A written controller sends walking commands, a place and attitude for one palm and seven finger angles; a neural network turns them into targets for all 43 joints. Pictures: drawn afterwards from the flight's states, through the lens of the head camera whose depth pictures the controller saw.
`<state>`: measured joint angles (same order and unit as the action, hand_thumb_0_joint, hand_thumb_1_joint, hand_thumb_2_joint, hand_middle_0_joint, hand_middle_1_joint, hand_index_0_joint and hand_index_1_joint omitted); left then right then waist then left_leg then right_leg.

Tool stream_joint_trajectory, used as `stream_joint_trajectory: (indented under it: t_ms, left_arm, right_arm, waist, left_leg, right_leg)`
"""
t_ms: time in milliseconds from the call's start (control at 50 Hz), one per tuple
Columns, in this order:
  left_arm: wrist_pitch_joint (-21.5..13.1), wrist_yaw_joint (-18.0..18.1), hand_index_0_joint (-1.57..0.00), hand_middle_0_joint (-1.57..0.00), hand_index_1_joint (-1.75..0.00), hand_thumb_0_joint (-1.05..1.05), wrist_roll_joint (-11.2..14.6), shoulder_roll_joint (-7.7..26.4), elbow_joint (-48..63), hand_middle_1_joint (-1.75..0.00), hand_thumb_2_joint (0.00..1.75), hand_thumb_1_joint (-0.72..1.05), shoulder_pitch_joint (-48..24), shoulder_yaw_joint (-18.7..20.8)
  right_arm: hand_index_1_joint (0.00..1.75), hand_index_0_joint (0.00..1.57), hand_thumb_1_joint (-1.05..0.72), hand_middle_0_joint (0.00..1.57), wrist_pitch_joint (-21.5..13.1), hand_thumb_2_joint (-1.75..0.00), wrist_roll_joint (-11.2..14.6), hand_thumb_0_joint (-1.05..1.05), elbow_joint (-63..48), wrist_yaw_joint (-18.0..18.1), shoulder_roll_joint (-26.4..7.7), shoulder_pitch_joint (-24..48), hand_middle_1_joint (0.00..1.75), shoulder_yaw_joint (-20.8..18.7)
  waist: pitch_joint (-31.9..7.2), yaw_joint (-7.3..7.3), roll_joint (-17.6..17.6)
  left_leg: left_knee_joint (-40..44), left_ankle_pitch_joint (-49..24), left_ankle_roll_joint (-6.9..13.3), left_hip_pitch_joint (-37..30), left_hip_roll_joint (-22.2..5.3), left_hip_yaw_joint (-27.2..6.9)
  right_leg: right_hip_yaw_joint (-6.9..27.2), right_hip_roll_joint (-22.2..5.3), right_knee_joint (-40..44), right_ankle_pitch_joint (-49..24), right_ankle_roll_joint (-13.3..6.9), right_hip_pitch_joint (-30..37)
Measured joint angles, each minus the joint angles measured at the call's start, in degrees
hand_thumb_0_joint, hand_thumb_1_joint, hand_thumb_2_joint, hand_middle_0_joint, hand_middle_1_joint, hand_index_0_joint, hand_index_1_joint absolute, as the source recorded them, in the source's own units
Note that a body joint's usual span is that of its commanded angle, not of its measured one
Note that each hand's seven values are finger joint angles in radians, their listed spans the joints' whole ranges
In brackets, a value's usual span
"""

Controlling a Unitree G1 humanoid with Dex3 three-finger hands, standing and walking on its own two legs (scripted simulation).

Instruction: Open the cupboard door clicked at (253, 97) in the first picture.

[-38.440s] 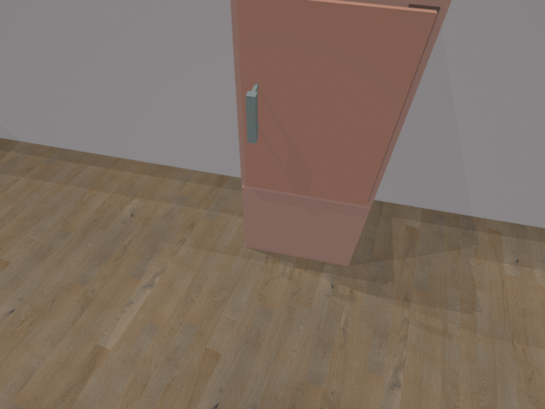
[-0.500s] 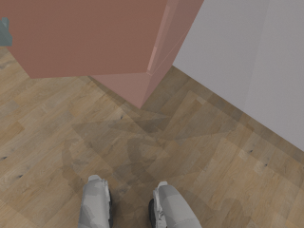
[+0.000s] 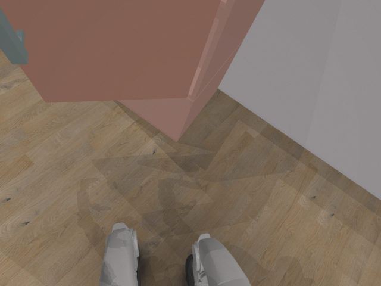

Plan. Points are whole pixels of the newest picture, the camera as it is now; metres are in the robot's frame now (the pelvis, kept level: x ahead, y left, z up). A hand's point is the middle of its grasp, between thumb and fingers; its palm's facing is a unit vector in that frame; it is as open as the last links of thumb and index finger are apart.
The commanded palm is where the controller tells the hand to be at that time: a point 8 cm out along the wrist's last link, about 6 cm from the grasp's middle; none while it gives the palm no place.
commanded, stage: move the hooked fingers beside the handle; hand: left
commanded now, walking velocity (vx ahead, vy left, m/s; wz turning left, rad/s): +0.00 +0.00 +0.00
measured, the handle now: (0, 16) +0.56 +0.31 +0.09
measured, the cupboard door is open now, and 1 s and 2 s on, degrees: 43 43 43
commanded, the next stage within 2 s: slide the fingers in behind the handle in 0.56 s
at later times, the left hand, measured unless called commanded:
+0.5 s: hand out of the picture +0.50 +0.36 +0.09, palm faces +0.15 -0.99 -0.01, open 14.0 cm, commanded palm +0.51 +0.37 +0.09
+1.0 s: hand out of the picture +0.51 +0.33 +0.09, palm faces +0.12 -0.99 +0.00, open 14.0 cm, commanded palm +0.51 +0.35 +0.09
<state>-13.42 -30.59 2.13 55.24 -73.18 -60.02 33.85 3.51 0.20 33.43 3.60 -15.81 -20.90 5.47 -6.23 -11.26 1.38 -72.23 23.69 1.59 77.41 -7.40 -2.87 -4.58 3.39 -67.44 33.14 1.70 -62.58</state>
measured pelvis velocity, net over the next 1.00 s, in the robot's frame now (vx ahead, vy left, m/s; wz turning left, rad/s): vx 0.00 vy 0.00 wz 0.00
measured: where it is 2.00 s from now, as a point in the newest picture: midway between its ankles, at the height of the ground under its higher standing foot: (164, 283)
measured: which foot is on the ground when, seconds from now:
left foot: down 0.00-1.00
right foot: down 0.00-1.00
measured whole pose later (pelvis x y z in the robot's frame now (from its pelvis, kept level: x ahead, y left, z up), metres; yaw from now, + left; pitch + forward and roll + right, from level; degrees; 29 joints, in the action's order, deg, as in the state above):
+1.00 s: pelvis +0.00 +0.00 +0.00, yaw +0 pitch +28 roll -9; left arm -13.0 -27.8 2.6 51.5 -71.1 -60.7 31.8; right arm 2.7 0.2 34.3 3.2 -15.2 -20.5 5.3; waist -6.6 -11.3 1.7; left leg -73.0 23.6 1.2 78.1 -7.4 -3.1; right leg -4.6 3.5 -68.9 33.5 1.4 -63.5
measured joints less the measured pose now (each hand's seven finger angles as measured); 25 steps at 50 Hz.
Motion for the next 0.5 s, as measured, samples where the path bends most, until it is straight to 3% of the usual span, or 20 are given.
stream_joint_trajectory:
  t_ms: [120, 260, 360, 500]
  left_arm:
    - [-1.8, -0.1, -0.3, -0.3, -1.2, -0.01, 1.3, -0.6, -0.9, -1.2, 0.3, -0.5, -1.3, -0.2]
    - [-1.4, 0.0, -0.3, -0.3, -1.2, -0.01, 0.3, -0.5, -0.9, -1.2, 0.3, -0.5, 0.7, 1.8]
    - [-2.2, 0.4, -0.3, -0.3, -1.2, -0.01, -0.1, 1.6, -2.5, -1.2, 0.3, -0.5, -1.0, 3.2]
    - [-1.2, -1.3, -0.3, -0.3, -1.2, -0.01, -0.2, 4.4, -4.0, -1.2, 0.3, -0.5, -3.9, 0.7]
  right_arm:
    - [0.3, 0.21, -0.9, 0.2, -0.1, -0.9, 0.2, 0.01, 0.4, 0.2, -0.4, 1.1, 0.3, -0.1]
    - [0.3, 0.21, -0.9, 0.2, 0.1, -0.9, 0.3, 0.01, -0.3, 0.3, -0.6, 1.4, 0.3, -0.1]
    - [0.3, 0.21, -0.9, 0.2, -0.3, -0.9, 0.5, 0.01, 0.4, 0.3, -0.5, 1.6, 0.3, 0.5]
    - [0.3, 0.21, -0.9, 0.2, -0.2, -0.9, 0.8, 0.01, 0.7, 0.9, -0.5, 1.2, 0.3, 0.9]
  waist:
    - [0.2, -0.14, -0.2]
    - [0.5, -0.17, 0.2]
    - [0.9, -0.4, 0.1]
    - [1.1, -0.5, 0.5]
  left_leg:
    - [-0.7, 0.0, -0.2, 0.3, 0.0, -0.3]
    - [-1.1, 0.0, -0.4, 0.8, -0.5, 0.0]
    - [-2.0, 0.1, -0.6, 1.7, -0.7, -0.4]
    - [-3.3, 0.3, -0.7, 3.5, -0.6, -1.1]
  right_leg:
    - [-0.2, 0.1, -1.0, 0.3, -0.2, -0.4]
    - [0.2, 0.4, -1.9, 0.4, -0.4, -1.3]
    - [0.0, 0.7, -3.0, 0.6, -0.6, -2.2]
    - [-0.6, 0.8, -4.3, 1.1, -0.7, -3.7]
